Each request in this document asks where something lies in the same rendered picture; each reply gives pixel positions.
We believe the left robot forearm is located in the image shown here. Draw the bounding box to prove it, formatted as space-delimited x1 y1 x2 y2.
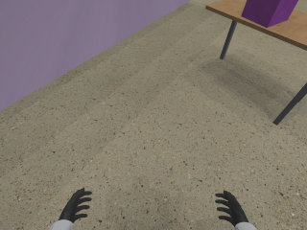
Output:
49 219 74 230

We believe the table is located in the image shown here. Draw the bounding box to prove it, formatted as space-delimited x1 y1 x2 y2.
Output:
205 0 307 125

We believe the left robot hand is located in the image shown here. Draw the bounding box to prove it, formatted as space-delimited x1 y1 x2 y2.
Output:
59 188 92 223

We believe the carton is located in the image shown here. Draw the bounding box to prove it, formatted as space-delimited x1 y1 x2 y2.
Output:
241 0 298 28

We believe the right robot hand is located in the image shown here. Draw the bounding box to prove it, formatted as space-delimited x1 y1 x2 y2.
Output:
215 190 248 228

